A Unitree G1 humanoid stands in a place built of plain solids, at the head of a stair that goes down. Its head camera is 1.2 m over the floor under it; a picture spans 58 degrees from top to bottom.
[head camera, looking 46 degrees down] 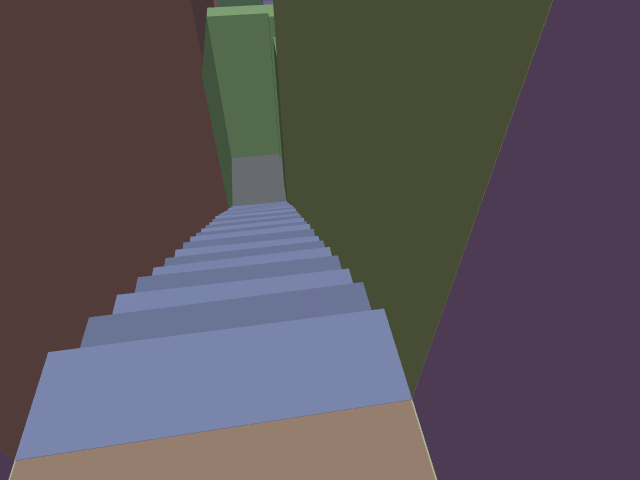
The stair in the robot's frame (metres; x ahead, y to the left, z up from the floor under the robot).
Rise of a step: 0.19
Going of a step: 0.25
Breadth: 1.26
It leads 9 degrees to the left of straight ahead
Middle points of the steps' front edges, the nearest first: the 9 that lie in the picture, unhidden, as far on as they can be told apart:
0.76 0.31 0.00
1.01 0.35 -0.18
1.26 0.39 -0.37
1.51 0.43 -0.56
1.75 0.46 -0.76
1.99 0.50 -0.95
2.24 0.54 -1.15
2.50 0.58 -1.33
2.76 0.62 -1.53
